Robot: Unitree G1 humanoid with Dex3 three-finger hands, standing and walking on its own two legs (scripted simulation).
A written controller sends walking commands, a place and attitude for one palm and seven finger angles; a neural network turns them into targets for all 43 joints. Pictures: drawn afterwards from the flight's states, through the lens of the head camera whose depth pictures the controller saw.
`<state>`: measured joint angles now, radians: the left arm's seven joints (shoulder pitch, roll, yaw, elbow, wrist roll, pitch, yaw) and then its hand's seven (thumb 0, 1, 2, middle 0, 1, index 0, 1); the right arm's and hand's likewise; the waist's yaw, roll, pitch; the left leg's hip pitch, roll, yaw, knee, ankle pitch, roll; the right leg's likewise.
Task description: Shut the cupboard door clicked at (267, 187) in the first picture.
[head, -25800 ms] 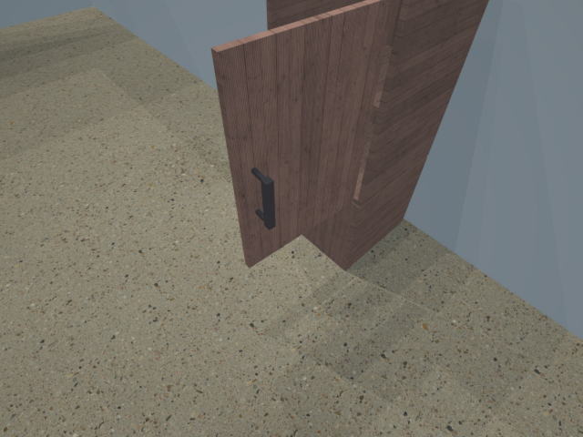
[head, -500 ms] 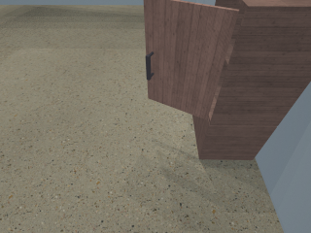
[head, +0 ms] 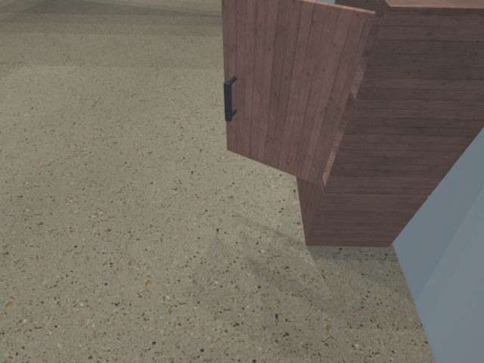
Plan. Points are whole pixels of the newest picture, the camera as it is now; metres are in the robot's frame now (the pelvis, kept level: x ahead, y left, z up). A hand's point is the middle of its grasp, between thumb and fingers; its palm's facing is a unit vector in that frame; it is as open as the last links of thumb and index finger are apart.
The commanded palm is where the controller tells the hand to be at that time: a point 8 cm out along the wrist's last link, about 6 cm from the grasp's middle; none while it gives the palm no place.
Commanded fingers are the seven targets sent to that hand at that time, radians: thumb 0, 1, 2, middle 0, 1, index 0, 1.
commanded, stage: look to check the result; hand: left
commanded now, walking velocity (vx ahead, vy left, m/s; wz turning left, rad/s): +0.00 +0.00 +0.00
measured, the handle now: (231, 99) +0.92 +0.08 -0.08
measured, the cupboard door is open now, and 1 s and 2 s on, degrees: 62 62 62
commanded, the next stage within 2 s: walk to a spot facing it in 0.32 s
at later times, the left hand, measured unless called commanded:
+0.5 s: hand out of the picture +0.07 +0.22 -0.16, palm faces +0.00 -0.95 -0.31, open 7.3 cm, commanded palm none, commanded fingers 0.00 0.90 0.90 -0.20 -0.30 -0.20 -0.30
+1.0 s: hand out of the picture +0.00 +0.24 -0.19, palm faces +0.26 -0.94 -0.24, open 7.3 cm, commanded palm none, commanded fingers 0.00 0.90 0.90 -0.20 -0.30 -0.20 -0.30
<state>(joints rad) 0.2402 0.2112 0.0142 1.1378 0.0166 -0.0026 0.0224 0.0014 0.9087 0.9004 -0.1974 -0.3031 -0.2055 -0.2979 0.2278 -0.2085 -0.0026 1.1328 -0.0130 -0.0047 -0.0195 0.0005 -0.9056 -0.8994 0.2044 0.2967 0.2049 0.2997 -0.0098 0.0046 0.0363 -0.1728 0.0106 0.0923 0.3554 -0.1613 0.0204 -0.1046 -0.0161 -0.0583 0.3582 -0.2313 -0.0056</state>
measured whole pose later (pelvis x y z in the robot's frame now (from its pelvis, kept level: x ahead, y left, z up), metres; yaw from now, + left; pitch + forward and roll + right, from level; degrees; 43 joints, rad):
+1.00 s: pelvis +0.00 +0.03 -0.02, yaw +16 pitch +1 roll -1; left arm 0.17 0.23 0.07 0.96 0.02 0.07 0.02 0.00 0.91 0.90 -0.20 -0.30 -0.21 -0.30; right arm 0.21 -0.18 -0.03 0.97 -0.03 0.03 0.00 0.00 -0.90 -0.90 0.21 0.30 0.21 0.30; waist -0.03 -0.02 0.13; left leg -0.36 -0.02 0.04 0.58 -0.24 0.05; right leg -0.44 -0.07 -0.05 1.10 -0.49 0.04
